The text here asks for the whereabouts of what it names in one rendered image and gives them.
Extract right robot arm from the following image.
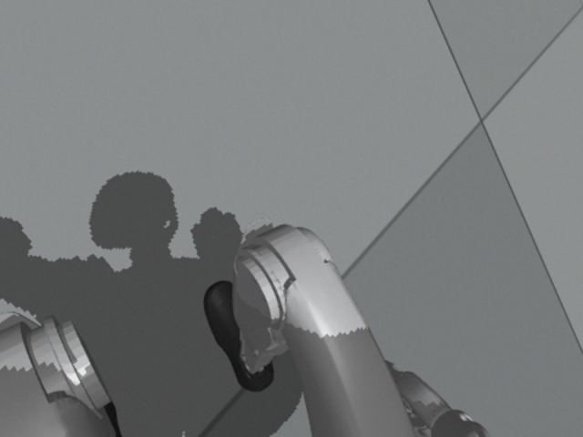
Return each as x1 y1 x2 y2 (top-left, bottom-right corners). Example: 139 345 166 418
431 410 491 437

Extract right robot hand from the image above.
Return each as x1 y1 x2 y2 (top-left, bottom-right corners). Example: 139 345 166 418
385 360 452 437

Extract left robot foot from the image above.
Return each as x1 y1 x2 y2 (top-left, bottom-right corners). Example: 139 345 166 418
104 398 122 437

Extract right robot foot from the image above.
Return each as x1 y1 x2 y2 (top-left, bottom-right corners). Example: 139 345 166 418
204 280 274 391

